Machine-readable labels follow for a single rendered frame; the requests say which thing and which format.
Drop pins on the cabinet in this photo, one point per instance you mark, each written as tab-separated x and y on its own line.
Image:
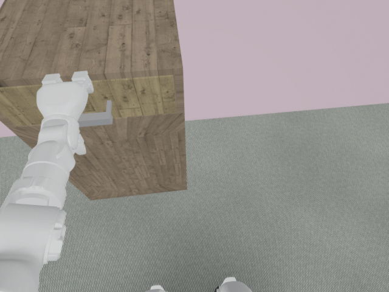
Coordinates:
110	39

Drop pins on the robot left forearm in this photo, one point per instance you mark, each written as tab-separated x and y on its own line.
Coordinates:
47	171

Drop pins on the robot shin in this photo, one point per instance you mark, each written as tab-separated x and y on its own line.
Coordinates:
229	279
156	287

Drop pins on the robot left upper arm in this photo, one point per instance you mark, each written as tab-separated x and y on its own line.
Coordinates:
30	236

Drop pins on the drawer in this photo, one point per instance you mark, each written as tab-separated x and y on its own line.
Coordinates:
138	96

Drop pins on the left robot shin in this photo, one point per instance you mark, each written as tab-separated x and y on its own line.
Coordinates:
156	287

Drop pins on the right robot shin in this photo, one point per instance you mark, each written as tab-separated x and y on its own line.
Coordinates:
229	279

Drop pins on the left robot hand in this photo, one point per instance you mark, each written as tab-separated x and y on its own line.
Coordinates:
65	98

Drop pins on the handle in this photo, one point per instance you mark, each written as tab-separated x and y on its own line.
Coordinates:
94	119

